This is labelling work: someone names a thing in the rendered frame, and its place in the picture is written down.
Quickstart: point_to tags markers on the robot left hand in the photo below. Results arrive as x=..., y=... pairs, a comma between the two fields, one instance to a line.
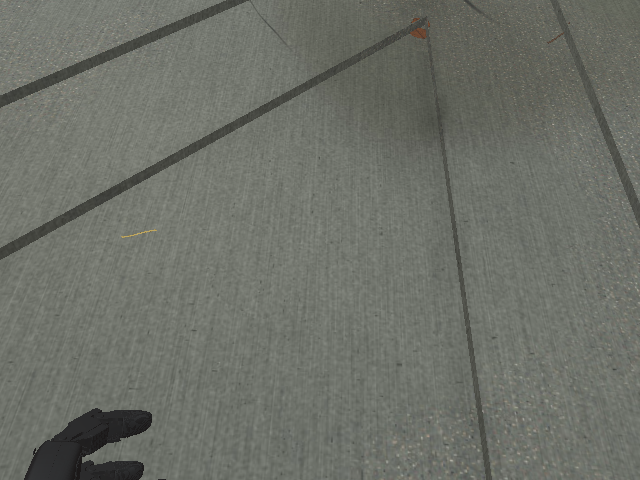
x=61, y=458

